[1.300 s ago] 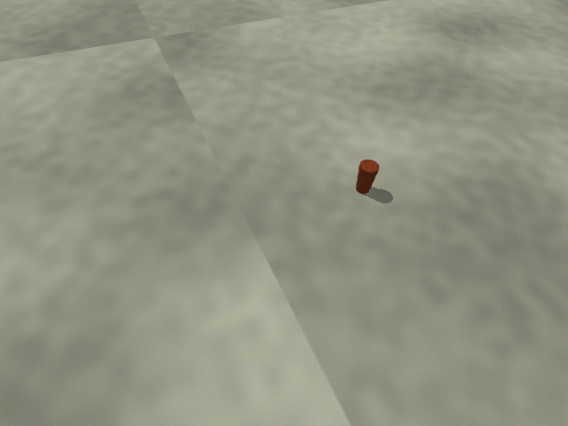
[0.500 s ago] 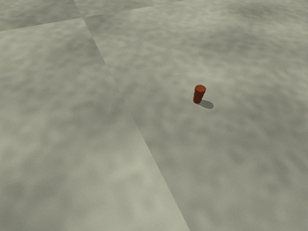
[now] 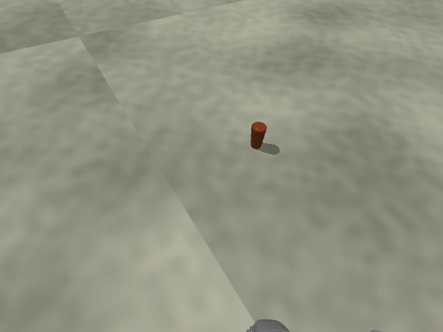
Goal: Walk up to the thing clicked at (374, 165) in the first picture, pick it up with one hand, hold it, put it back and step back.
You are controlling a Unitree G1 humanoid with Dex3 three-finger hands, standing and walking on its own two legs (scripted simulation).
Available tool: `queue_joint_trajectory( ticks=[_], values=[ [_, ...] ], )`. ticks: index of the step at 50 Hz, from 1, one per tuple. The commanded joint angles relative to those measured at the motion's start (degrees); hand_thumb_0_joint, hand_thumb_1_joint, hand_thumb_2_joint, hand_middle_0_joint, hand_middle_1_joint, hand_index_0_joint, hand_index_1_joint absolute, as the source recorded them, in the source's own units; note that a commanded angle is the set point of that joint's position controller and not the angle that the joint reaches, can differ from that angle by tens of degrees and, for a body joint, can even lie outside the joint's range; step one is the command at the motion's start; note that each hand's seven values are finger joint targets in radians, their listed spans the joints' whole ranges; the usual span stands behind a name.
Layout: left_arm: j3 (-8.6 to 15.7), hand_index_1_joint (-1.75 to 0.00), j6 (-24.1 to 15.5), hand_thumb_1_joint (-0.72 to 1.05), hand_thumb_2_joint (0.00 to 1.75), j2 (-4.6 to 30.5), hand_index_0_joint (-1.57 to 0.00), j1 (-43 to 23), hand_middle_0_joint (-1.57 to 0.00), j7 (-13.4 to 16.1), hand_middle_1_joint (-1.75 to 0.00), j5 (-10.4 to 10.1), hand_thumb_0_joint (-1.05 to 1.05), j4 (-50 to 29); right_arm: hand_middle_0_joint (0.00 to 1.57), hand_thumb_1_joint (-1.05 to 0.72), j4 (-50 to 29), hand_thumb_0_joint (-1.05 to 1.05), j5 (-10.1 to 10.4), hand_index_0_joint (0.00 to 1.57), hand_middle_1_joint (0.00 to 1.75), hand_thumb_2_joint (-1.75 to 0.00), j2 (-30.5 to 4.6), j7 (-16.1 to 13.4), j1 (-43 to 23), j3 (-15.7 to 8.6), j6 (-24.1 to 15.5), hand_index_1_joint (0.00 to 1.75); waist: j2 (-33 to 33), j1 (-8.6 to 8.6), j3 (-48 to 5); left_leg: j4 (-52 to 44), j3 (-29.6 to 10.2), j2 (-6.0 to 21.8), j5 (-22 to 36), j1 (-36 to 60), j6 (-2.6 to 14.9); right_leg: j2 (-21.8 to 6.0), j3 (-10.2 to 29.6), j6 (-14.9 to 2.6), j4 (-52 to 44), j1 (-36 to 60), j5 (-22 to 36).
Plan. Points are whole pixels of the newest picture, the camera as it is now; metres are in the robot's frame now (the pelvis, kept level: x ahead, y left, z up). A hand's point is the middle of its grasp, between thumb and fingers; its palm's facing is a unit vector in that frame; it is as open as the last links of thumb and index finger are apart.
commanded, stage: walk up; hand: left
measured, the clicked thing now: (257, 136) +1.27 -0.23 -0.70
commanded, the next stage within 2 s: none
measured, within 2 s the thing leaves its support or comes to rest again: neither
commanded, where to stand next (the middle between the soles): +0.89 -0.30 m, yaw -21 degrees
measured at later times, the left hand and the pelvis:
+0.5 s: hand (146, 283) +0.24 +0.17 -0.16, palm faces -0.16 -0.94 -0.30, open 7.4 cm; pelvis +0.18 -0.09 -0.01, yaw -11 degrees
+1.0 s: hand (206, 150) +0.62 +0.05 -0.13, palm faces -0.39 -0.83 -0.40, open 7.4 cm; pelvis +0.40 -0.16 -0.03, yaw -19 degrees
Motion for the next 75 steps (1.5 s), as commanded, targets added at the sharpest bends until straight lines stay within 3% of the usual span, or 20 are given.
queue_joint_trajectory(
  ticks=[1, 7, 10, 16, 22, 26, 28, 30, 34, 38, 48, 49, 51, 52, 57, 64, 71, 72, 74, 75],
  values=[
    [2.88, -0.30, -2.04, 0.90, 0.90, 9.87, -0.20, -1.54, -0.20, -1.88, -0.30, -0.69, 0.00, -7.60, 0.20, -0.90, -7.28, 0.00, -0.83, 0.20, 0.30, -0.90, -17.32, -0.83, -8.28, -5.07, -1.57, 0.30, 11.12, 2.48, 2.06, -9.18, -5.58, 14.76, -13.33, -3.49, 9.47, -5.23, 0.05, 0.17, -6.13, -1.65, 2.24],
    [4.96, -0.30, -3.42, 0.90, 0.90, 12.72, -0.20, 12.43, -0.20, -0.12, -0.30, -0.08, 0.00, -3.83, 0.20, -0.90, -7.64, 0.00, -0.62, 0.20, 0.30, -0.90, -14.94, -0.31, -5.66, -3.76, 0.11, 0.30, -4.77, 7.98, -2.26, 20.52, 4.57, 7.13, -14.21, -18.33, 6.31, 3.05, -8.14, -0.95, -13.88, 23.21, 5.10],
    [6.56, -0.30, -4.62, 0.90, 0.90, 22.61, -0.20, 12.55, -0.20, 1.63, -0.30, -1.20, 0.00, -6.82, 0.20, -0.90, -11.09, 0.00, 0.79, 0.20, 0.30, -0.90, -14.23, 0.36, -4.33, -2.36, 0.39, 0.30, -14.95, 6.65, 3.55, 48.88, -3.93, -0.34, -17.75, -33.78, 0.81, -19.12, 43.24, -13.41, -43.62, 16.80, -31.10],
    [3.92, -0.30, -5.64, 0.90, 0.90, 15.50, -0.20, 4.55, -0.20, 2.82, -0.30, -2.10, 0.00, -9.95, 0.20, -0.90, -7.18, 0.00, 1.91, 0.20, 0.30, -0.90, -14.44, 1.44, 3.53, -2.88, 0.19, 0.30, -7.12, 0.98, 2.95, 35.62, -5.44, 4.54, -6.04, -22.91, 2.28, -9.62, 18.31, -10.95, -35.74, 8.95, -8.87],
    [3.29, -0.30, -6.64, 0.90, 0.90, 14.90, -0.20, 5.73, -0.20, 2.64, -0.30, -2.02, 0.00, -12.64, 0.20, -0.90, -11.07, 0.00, 0.71, 0.20, 0.30, -0.90, -13.13, 2.33, -0.48, -3.33, -0.44, 0.30, -3.30, 2.24, 3.22, 19.33, -3.06, 3.01, 1.24, -19.83, 0.36, -8.64, 13.64, -11.00, -34.80, 7.72, -5.49],
    [2.27, -0.30, -6.66, 0.90, 0.90, 13.25, -0.20, 1.94, -0.20, 2.77, -0.30, -1.37, 0.00, -14.45, 0.20, -0.90, -9.25, 0.00, 0.62, 0.20, 0.30, -0.90, -13.18, 1.55, 8.70, -4.53, -1.81, 0.30, 0.35, -3.83, 0.13, 11.74, -1.47, 0.94, 5.70, 1.02, 1.00, -5.98, 8.88, -8.11, -22.13, -3.28, 0.69],
    [0.14, -0.30, -6.74, 0.90, 0.90, 5.29, -0.20, 7.29, -0.20, 2.91, -0.30, -1.76, 0.00, -14.26, 0.20, -0.90, -7.35, 0.00, -0.57, 0.20, 0.30, -0.90, -19.56, 0.24, 19.09, -6.65, -2.87, 0.30, 20.98, -7.64, -5.34, -0.70, -23.79, 13.52, -17.25, 15.38, 5.38, 7.26, 1.17, -3.17, 9.86, -16.17, -4.05],
    [0.89, -0.30, -6.02, 0.90, 0.90, 12.05, -0.20, 12.21, -0.20, 3.95, -0.30, -1.43, 0.00, -12.38, 0.20, -0.90, -11.13, 0.00, 1.79, 0.20, 0.30, -0.90, -21.72, 0.28, 9.51, -6.51, -3.00, 0.30, 12.93, -2.48, -2.54, -11.70, -45.24, 25.15, -30.21, 7.68, 11.62, 4.61, 6.92, -2.96, 19.92, -17.73, -6.09],
    [1.45, -0.30, -6.55, 0.90, 0.90, 11.97, -0.20, 8.66, -0.20, 3.46, -0.30, -2.51, 0.00, -10.41, 0.20, -0.90, -12.09, 0.00, 1.86, 0.20, 0.30, -0.90, -15.18, 0.03, 7.79, -3.80, -3.37, 0.30, 7.62, -0.86, 3.02, -6.59, -16.67, 15.10, 5.04, -0.82, 8.67, -0.37, 6.31, -1.16, 14.46, -12.49, 3.50],
    [0.58, -0.30, -5.67, 0.90, 0.90, 8.84, -0.20, 3.99, -0.20, 2.11, -0.30, -2.99, 0.00, -12.95, 0.20, -0.90, -12.05, 0.00, 1.74, 0.20, 0.30, -0.90, -15.65, -0.15, 9.36, -3.58, -3.14, 0.30, 10.26, -1.39, 2.50, -4.60, -6.47, 13.02, 21.15, 1.43, 11.34, -0.13, 2.63, 0.69, 4.32, -10.67, 5.64],
    [2.16, -0.30, -5.94, 0.90, 0.90, 10.75, -0.20, 3.71, -0.20, 1.49, -0.30, -2.18, 0.00, -11.68, 0.20, -0.90, -13.85, 0.00, 1.73, 0.20, 0.30, -0.90, -16.25, -0.10, 7.57, -3.26, -1.20, 0.30, 1.66, 2.47, -2.09, 10.78, -0.63, 11.74, 12.71, -9.16, 7.90, 1.74, -4.46, -2.53, -16.78, 17.50, 15.17],
    [3.25, -0.30, -6.52, 0.90, 0.90, 12.99, -0.20, 9.77, -0.20, 2.18, -0.30, -2.15, 0.00, -10.17, 0.20, -0.90, -13.69, 0.00, 1.66, 0.20, 0.30, -0.90, -13.78, -0.02, 9.94, -2.14, -1.12, 0.30, -5.18, 5.34, -6.59, 24.39, 2.16, 8.08, 13.54, -11.91, 6.22, 2.17, -2.61, -3.53, -18.72, 26.25, 11.32],
    [5.02, -0.30, -7.19, 0.90, 0.90, 20.68, -0.20, 14.28, -0.20, 3.54, -0.30, -2.26, 0.00, -11.34, 0.20, -0.90, -14.23, 0.00, 2.31, 0.20, 0.30, -0.90, -10.96, 0.10, 14.32, -0.66, -0.57, 0.30, -17.83, 5.99, -9.19, 46.98, -0.14, -2.56, -14.48, -31.69, 1.99, -19.04, 36.67, -12.54, -31.72, 36.39, -0.99],
    [5.03, -0.30, -6.92, 0.90, 0.90, 20.84, -0.20, 11.48, -0.20, 3.61, -0.30, -3.04, 0.00, -11.70, 0.20, -0.90, -13.29, 0.00, 1.87, 0.20, 0.30, -0.90, -16.14, -0.47, 11.52, -2.09, -0.06, 0.30, -13.26, 6.15, -6.10, 50.30, -4.13, 0.36, -15.68, -32.61, 1.77, -20.75, 40.60, -16.39, -32.66, 31.27, -1.53],
    [2.54, -0.30, -7.69, 0.90, 0.90, 13.56, -0.20, 4.28, -0.20, 4.47, -0.30, -3.48, 0.00, -13.10, 0.20, -0.90, -10.15, 0.00, 2.38, 0.20, 0.30, -0.90, -12.47, 0.57, 12.45, -1.62, 1.20, 0.30, -7.32, -0.06, 1.75, 43.04, -6.08, 3.52, -3.39, -23.36, 2.27, -8.74, 12.40, -9.71, -31.71, 11.75, 20.56],
    [2.74, -0.30, -8.81, 0.90, 0.90, 14.61, -0.20, 6.32, -0.20, 4.31, -0.30, -2.13, 0.00, -14.37, 0.20, -0.90, -12.55, 0.00, 0.94, 0.20, 0.30, -0.90, -12.00, 2.54, 3.68, -2.76, 1.29, 0.30, -5.85, 2.03, 4.19, 25.47, -4.71, 5.22, 1.85, -24.53, -0.70, -9.35, 9.83, -12.43, -36.37, 7.00, -1.04],
    [1.92, -0.30, -8.12, 0.90, 0.90, 14.26, -0.20, 6.72, -0.20, 4.34, -0.30, -2.16, 0.00, -14.16, 0.20, -0.90, -10.96, 0.00, 0.74, 0.20, 0.30, -0.90, -11.89, 2.44, 6.23, -3.55, -1.00, 0.30, -1.66, -1.34, -1.87, 8.35, -1.06, 0.16, 4.44, -4.55, 1.80, -8.47, 5.84, -8.80, -20.73, 5.71, 12.75],
    [0.91, -0.30, -8.13, 0.90, 0.90, 11.89, -0.20, 8.33, -0.20, 4.35, -0.30, -1.93, 0.00, -14.52, 0.20, -0.90, -9.23, 0.00, 0.58, 0.20, 0.30, -0.90, -14.64, 1.78, 12.52, -4.45, -1.42, 0.30, 4.74, -4.05, -5.95, 7.10, -2.85, 0.24, 1.28, 5.64, 3.41, -5.44, 3.53, -6.99, -8.92, 2.06, 16.51],
    [-0.53, -0.30, -7.60, 0.90, 0.90, 7.06, -0.20, 12.71, -0.20, 4.61, -0.30, -2.86, 0.00, -13.92, 0.20, -0.90, -10.55, 0.00, 0.66, 0.20, 0.30, -0.90, -21.32, 0.86, 14.98, -5.91, -1.97, 0.30, 18.81, -3.87, -6.41, -6.56, -38.09, 20.60, -13.97, 13.93, 10.91, 7.33, -2.48, -1.95, 13.28, -16.84, -6.38],
    [0.76, -0.30, -6.98, 0.90, 0.90, 13.00, -0.20, 11.43, -0.20, 5.66, -0.30, -2.08, 0.00, -12.56, 0.20, -0.90, -10.94, 0.00, 2.12, 0.20, 0.30, -0.90, -21.61, 1.12, 13.06, -6.15, -1.58, 0.30, 14.13, -3.71, -4.99, -5.18, -41.55, 23.99, -13.92, 11.17, 15.63, 2.57, 1.90, -2.58, 18.82, -17.15, -8.99]
  ],
)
